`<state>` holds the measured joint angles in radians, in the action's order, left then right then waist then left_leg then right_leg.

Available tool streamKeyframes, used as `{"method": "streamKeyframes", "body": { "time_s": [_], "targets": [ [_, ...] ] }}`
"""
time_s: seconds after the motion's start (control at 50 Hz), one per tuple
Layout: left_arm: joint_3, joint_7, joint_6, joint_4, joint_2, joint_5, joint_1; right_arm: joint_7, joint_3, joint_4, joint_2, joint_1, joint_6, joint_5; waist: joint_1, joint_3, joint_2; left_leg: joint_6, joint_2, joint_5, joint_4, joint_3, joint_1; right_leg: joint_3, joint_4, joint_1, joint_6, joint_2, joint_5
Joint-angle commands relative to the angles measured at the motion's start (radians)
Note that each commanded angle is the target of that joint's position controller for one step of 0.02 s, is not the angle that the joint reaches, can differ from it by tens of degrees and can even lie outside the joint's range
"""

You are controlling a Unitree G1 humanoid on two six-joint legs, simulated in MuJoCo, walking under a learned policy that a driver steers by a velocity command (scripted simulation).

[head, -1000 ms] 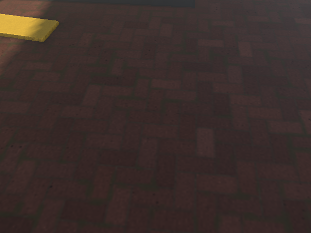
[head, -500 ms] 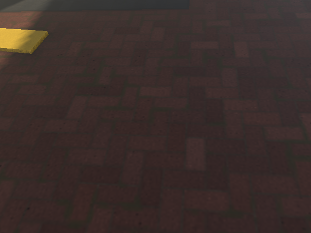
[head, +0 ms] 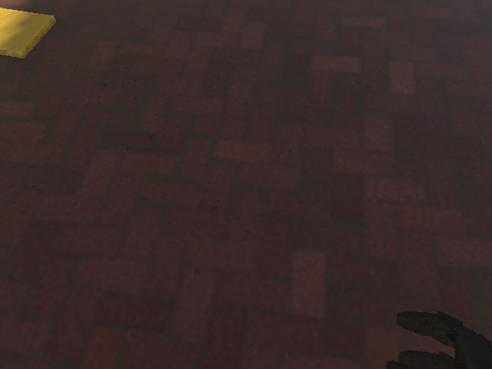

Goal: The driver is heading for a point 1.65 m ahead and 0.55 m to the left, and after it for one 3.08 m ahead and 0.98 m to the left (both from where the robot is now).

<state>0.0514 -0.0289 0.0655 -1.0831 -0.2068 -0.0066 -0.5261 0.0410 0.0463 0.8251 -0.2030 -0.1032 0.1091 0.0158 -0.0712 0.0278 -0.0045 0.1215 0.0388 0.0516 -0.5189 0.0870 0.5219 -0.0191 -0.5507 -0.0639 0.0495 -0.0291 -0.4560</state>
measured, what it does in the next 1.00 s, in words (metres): walks ahead, turning left: right foot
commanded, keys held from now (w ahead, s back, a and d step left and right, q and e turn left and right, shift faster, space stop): w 0.36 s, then w+q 0.64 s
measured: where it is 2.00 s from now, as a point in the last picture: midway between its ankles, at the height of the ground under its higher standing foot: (208, 170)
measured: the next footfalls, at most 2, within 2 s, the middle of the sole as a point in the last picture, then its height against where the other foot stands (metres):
right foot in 0.48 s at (340, 363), level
left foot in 1.02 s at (233, 271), level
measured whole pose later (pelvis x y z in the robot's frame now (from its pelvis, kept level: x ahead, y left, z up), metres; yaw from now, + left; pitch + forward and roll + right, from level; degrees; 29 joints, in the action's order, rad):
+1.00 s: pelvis +0.57 -0.01 +0.00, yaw +18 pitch +2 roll -2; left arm 0.09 -0.03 0.06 -0.93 -0.27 0.02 -0.33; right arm 0.06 0.07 0.79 -0.23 0.03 0.03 0.03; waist -0.06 0.04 0.01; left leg 0.11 -0.05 0.14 -0.64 0.08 0.57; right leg 0.32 -0.35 -0.11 -0.05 0.05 -0.44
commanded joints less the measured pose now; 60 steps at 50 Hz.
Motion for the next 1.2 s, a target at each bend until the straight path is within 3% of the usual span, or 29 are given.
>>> {"method": "streamKeyframes", "body": {
  "time_s": [0.02, 0.04, 0.06, 0.08, 0.14, 0.2, 0.3, 0.38, 0.42, 0.46, 0.48, 0.5, 0.52, 0.54, 0.58, 0.62, 0.74, 0.88, 0.92, 0.96, 1.0, 1.02, 1.04, 1.06, 1.08, 1.1, 1.12, 1.14, 1.2],
  "targets": [
    [-0.011, 0.038, 0.065, 0.072, -0.052, 0.016, -0.047, -0.023, 0.065, 0.115, -0.219, 0.557, -0.023, -0.013, 0.225, -0.499, 0.184, 0.308, -0.444, 0.108, 0.16, -0.837, -1.077, -0.134, -0.874, 0.751, -0.017, -0.031, -0.098],
    [0.011, 0.041, 0.079, 0.112, -0.121, 0.048, 0.06, -0.028, 0.05, 0.098, -0.169, 0.432, -0.026, -0.001, 0.199, -0.286, 0.157, 0.247, -0.399, 0.169, 0.201, -0.677, -0.898, -0.117, -0.897, 0.85, -0.001, 0.045, -0.055],
    [0.017, 0.033, 0.082, 0.144, -0.145, 0.055, 0.156, -0.025, 0.037, 0.069, -0.132, 0.316, -0.02, 0.0, 0.159, -0.152, 0.045, 0.202, -0.355, 0.137, 0.253, -0.536, -0.681, -0.083, -0.84, 0.829, 0.004, 0.098, 0.046],
    [0.028, 0.022, 0.075, 0.152, -0.142, 0.045, 0.191, -0.016, 0.027, 0.061, -0.102, 0.251, -0.013, -0.01, 0.115, -0.073, -0.022, 0.172, -0.317, 0.079, 0.295, -0.447, -0.506, -0.057, -0.774, 0.778, 0.0, 0.126, 0.1],
    [0.026, 0.002, 0.031, 0.153, -0.058, 0.029, 0.121, -0.006, 0.019, 0.086, -0.094, 0.234, -0.002, -0.016, 0.029, -0.015, 0.049, 0.146, -0.254, 0.053, 0.386, -0.299, -0.249, -0.05, -0.643, 0.63, -0.016, 0.179, 0.137],
    [0.031, -0.003, 0.023, 0.211, -0.086, 0.011, 0.234, -0.026, 0.03, 0.117, -0.151, 0.298, 0.003, -0.018, 0.038, 0.021, 0.064, 0.153, -0.241, -0.029, 0.423, -0.228, -0.218, -0.03, -0.497, 0.698, -0.045, 0.198, 0.29],
    [0.014, 0.021, 0.032, 0.276, -0.069, 0.015, 0.463, -0.044, 0.034, 0.141, -0.18, 0.411, -0.006, 0.0, 0.113, 0.025, 0.051, 0.084, -0.185, -0.076, 0.398, -0.126, -0.286, 0.029, -0.117, 0.642, -0.045, 0.137, 0.573],
    [0.011, 0.047, 0.034, 0.328, -0.094, 0.026, 0.575, -0.045, 0.04, 0.172, -0.195, 0.496, -0.021, 0.012, 0.146, 0.045, 0.055, 0.072, -0.26, -0.032, 0.329, -0.177, -0.45, 0.013, -0.001, 0.668, -0.027, 0.116, 0.5],
    [0.02, 0.055, 0.043, 0.337, -0.126, 0.027, 0.548, -0.047, 0.044, 0.176, -0.206, 0.5, -0.033, 0.012, 0.112, 0.035, 0.072, 0.055, -0.291, -0.074, 0.268, -0.217, -0.499, 0.01, 0.042, 0.609, -0.007, 0.097, 0.412],
    [0.058, 0.05, 0.052, 0.28, -0.201, 0.022, 0.322, -0.047, 0.037, 0.161, -0.194, 0.466, -0.042, 0.007, -0.007, -0.09, 0.069, 0.012, -0.226, -0.285, 0.021, -0.179, -0.456, 0.035, 0.069, 0.294, 0.036, 0.061, 0.385],
    [0.083, 0.04, 0.055, 0.25, -0.287, 0.005, 0.126, -0.045, 0.017, 0.128, -0.145, 0.462, -0.04, -0.012, -0.075, -0.262, -0.028, -0.031, -0.151, -0.097, -0.299, -0.119, -0.268, -0.142, 0.032, -0.023, 0.102, 0.238, 0.419],
    [0.099, 0.046, 0.046, 0.219, -0.364, -0.001, 0.057, -0.038, -0.021, 0.126, -0.005, 0.608, -0.02, 0.002, -0.016, -0.429, -0.321, -0.089, 0.01, 0.467, -0.647, -0.089, 0.096, -0.6, 0.153, -0.357, 0.253, 0.481, 0.243],
    [0.071, 0.048, 0.045, 0.231, -0.249, 0.0, 0.057, -0.037, 0.006, 0.146, -0.123, 0.569, -0.007, 0.03, -0.046, -0.424, -0.225, -0.084, -0.031, 0.522, -0.78, -0.226, 0.188, -0.68, 0.224, -0.33, 0.238, 0.461, 0.134],
    [0.053, 0.043, 0.049, 0.248, -0.197, 0.002, 0.146, -0.04, 0.024, 0.116, -0.182, 0.471, -0.003, 0.044, -0.038, -0.262, -0.168, -0.072, -0.077, 0.444, -0.811, -0.211, 0.252, -0.507, 0.231, -0.202, 0.182, 0.43, 0.186],
    [0.036, 0.044, 0.052, 0.265, -0.144, -0.003, 0.283, -0.055, 0.032, 0.106, -0.16, 0.393, -0.014, 0.023, 0.017, -0.119, -0.072, -0.075, -0.152, 0.302, -0.728, -0.189, 0.179, -0.28, 0.289, 0.06, 0.139, 0.357, 0.36],
    [0.032, 0.046, 0.057, 0.255, -0.115, -0.012, 0.316, -0.051, 0.038, 0.107, -0.117, 0.423, -0.042, 0.025, 0.065, -0.078, -0.094, -0.071, -0.182, 0.242, -0.671, -0.193, 0.092, -0.155, 0.35, 0.167, 0.122, 0.316, 0.402],
    [0.053, 0.016, 0.056, 0.225, -0.16, -0.014, 0.282, -0.038, 0.044, 0.043, -0.085, 0.318, -0.075, 0.013, 0.078, 0.003, -0.052, -0.088, -0.186, 0.037, -0.469, -0.195, 0.198, 0.052, 0.419, 0.168, 0.126, 0.306, 0.521],
    [0.069, 0.0, 0.031, 0.201, -0.205, 0.007, 0.201, 0.006, 0.025, -0.053, -0.071, 0.09, -0.068, 0.006, 0.007, 0.078, -0.027, -0.067, -0.156, -0.061, -0.187, -0.073, 0.205, 0.204, 0.401, 0.047, 0.099, 0.318, 0.557],
    [0.075, 0.001, 0.018, 0.196, -0.218, 0.017, 0.191, 0.017, 0.027, -0.082, -0.08, 0.061, -0.068, 0.008, 0.01, 0.08, -0.038, -0.046, -0.136, 0.013, -0.156, -0.039, 0.198, 0.226, 0.349, -0.015, 0.088, 0.336, 0.658],
    [0.082, -0.002, 0.005, 0.206, -0.248, 0.025, 0.215, 0.023, 0.042, -0.097, -0.112, 0.092, -0.07, 0.012, 0.052, 0.032, -0.074, -0.011, -0.075, 0.111, -0.148, 0.021, 0.086, 0.255, 0.235, -0.042, 0.067, 0.337, 0.976],
    [0.084, -0.006, -0.01, 0.22, -0.273, 0.034, 0.254, 0.018, 0.082, -0.059, -0.183, 0.293, -0.071, 0.019, 0.176, -0.085, -0.092, 0.042, 0.014, 0.134, -0.097, 0.066, -0.198, 0.287, -0.056, 0.002, 0.032, 0.305, 1.196],
    [0.077, -0.008, -0.008, 0.231, -0.263, 0.028, 0.258, 0.001, 0.122, -0.014, -0.261, 0.464, -0.076, 0.018, 0.255, -0.175, -0.045, 0.087, 0.01, 0.084, -0.042, -0.013, -0.494, 0.294, -0.319, 0.184, -0.015, 0.264, 1.018],
    [0.037, 0.002, 0.012, 0.276, -0.122, -0.018, 0.193, -0.016, 0.145, 0.0, -0.379, 0.506, -0.079, 0.022, 0.171, -0.239, 0.226, 0.227, -0.249, 0.103, -0.009, -0.489, -0.823, 0.258, -0.69, 0.612, -0.079, 0.109, 0.11],
    [0.021, 0.015, 0.063, 0.318, -0.121, 0.02, 0.223, -0.011, 0.127, -0.037, -0.369, 0.527, -0.064, 0.004, 0.166, -0.409, 0.207, 0.355, -0.389, 0.283, 0.194, -0.947, -0.967, -0.003, -0.883, 0.811, -0.083, -0.015, -0.172],
    [0.035, 0.027, 0.092, 0.344, -0.182, 0.062, 0.353, -0.008, 0.105, -0.033, -0.29, 0.514, -0.053, -0.006, 0.207, -0.302, 0.109, 0.285, -0.363, 0.23, 0.243, -0.834, -0.921, -0.067, -0.89, 0.919, -0.055, 0.04, -0.085],
    [0.032, 0.027, 0.104, 0.349, -0.179, 0.061, 0.373, -0.009, 0.093, -0.038, -0.243, 0.459, -0.043, 0.002, 0.174, -0.201, 0.071, 0.245, -0.324, 0.16, 0.231, -0.69, -0.79, -0.063, -0.812, 0.921, -0.033, 0.086, 0.004],
    [0.037, 0.018, 0.103, 0.331, -0.184, 0.032, 0.366, -0.009, 0.08, -0.058, -0.201, 0.371, -0.039, 0.007, 0.122, -0.137, 0.007, 0.21, -0.279, 0.067, 0.23, -0.576, -0.626, -0.063, -0.724, 0.845, -0.036, 0.128, 0.065],
    [0.049, 0.014, 0.092, 0.326, -0.201, 0.012, 0.35, -0.013, 0.07, -0.078, -0.17, 0.314, -0.037, 0.001, 0.082, -0.108, 0.012, 0.196, -0.248, -0.021, 0.247, -0.501, -0.503, -0.066, -0.658, 0.758, -0.043, 0.152, 0.101],
    [0.049, 0.015, 0.055, 0.341, -0.174, -0.002, 0.345, -0.029, 0.07, -0.092, -0.191, 0.31, -0.033, 0.0, 0.045, -0.074, 0.016, 0.192, -0.211, -0.135, 0.296, -0.418, -0.346, -0.045, -0.523, 0.67, -0.08, 0.158, 0.151]
  ]
}}
Keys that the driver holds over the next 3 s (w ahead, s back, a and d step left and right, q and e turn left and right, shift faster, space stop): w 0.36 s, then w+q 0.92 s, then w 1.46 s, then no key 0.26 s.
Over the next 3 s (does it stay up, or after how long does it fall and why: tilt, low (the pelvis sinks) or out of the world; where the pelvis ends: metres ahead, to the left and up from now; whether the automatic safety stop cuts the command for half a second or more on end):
stays up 1.51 0.53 0.02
